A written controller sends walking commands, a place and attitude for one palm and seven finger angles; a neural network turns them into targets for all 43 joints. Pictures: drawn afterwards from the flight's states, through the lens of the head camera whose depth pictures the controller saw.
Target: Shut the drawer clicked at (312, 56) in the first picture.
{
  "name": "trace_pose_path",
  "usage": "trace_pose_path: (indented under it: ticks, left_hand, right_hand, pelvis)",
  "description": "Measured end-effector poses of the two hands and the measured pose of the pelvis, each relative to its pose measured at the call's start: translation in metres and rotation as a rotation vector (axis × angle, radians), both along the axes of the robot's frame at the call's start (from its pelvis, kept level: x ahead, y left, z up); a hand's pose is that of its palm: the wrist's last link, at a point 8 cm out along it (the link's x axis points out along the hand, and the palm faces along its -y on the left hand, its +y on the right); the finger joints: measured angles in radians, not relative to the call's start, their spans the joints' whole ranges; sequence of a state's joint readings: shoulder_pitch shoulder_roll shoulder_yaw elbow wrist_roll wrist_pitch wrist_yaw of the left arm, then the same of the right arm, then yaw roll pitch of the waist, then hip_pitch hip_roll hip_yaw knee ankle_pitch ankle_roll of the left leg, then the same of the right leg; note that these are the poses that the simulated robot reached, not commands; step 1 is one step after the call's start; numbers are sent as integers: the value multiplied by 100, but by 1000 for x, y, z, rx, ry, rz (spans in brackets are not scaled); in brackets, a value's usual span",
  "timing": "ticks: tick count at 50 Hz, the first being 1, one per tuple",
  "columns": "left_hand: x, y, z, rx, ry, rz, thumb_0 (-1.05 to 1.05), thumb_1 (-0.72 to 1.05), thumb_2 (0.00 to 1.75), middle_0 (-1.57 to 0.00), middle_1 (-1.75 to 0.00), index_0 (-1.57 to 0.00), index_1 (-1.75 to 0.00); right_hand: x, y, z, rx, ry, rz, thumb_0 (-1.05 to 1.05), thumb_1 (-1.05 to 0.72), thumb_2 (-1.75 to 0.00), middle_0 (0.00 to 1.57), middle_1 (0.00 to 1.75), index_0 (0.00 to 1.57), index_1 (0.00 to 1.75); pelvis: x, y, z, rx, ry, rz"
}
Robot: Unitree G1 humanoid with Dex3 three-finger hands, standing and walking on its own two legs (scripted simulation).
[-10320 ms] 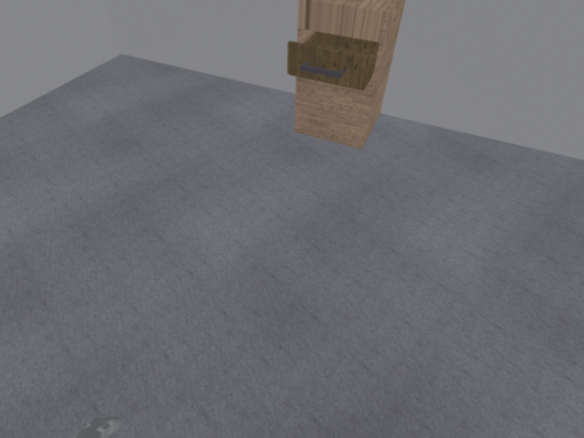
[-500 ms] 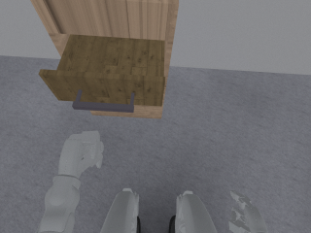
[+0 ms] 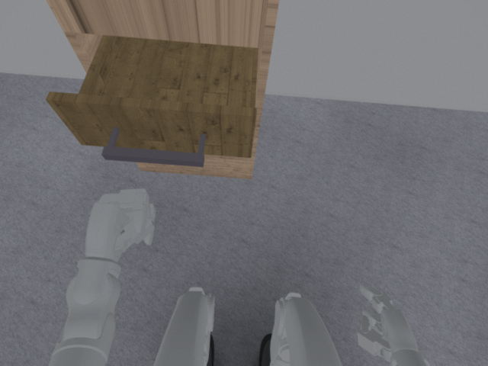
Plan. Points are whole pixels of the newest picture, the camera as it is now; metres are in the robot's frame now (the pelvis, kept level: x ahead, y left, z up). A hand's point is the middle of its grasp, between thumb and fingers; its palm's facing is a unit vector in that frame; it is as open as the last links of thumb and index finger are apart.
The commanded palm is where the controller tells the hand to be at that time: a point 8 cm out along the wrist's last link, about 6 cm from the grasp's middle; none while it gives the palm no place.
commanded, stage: bring the fist close to the handle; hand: left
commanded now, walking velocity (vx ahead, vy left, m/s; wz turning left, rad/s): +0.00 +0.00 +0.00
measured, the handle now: (156, 146) +0.51 +0.20 -0.07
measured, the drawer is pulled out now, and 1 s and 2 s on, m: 0.18 0.18 0.13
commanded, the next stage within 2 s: push the drawer shut in 1.12 s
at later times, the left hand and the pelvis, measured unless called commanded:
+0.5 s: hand (166, 208) +0.37 +0.16 -0.05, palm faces -0.06 -1.00 -0.04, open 3.2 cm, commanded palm +0.36 +0.21 -0.04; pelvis -0.02 +0.01 -0.04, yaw -1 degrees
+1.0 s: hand (171, 197) +0.40 +0.16 -0.07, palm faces -0.04 -1.00 -0.06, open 3.3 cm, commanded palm +0.38 +0.20 -0.06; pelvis -0.02 +0.01 -0.06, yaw -1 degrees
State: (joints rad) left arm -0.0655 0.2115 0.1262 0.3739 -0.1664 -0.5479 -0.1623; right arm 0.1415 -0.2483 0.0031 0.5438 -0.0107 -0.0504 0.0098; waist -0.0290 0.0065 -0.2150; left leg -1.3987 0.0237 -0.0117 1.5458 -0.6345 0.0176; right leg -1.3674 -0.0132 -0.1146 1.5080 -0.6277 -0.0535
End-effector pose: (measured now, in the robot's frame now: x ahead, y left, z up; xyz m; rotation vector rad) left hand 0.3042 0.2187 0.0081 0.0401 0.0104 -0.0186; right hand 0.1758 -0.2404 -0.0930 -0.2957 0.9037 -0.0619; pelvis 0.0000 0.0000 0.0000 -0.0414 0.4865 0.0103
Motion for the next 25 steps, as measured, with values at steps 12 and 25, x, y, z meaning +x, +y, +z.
trace_pose_path:
  ticks: [12, 25]
  left_hand:
    - [18, 0, -24, 2, 5, -9, 1, 90, 90, -140, -160, -140, -160]
    - [48, -6, -53, 1, 3, -39, 1, 90, 90, -140, -160, -140, -160]
  right_hand:
    - [-27, -4, -29, -5, 73, -35, 1, -91, -90, 20, 30, 20, 30]
    - [-51, -8, -55, -33, 135, -52, 1, -91, -90, 20, 30, 20, 30]
  pelvis:
    - [-9, 2, -20, 0, 30, -9]
    - [-18, 7, -43, -9, 69, -10]
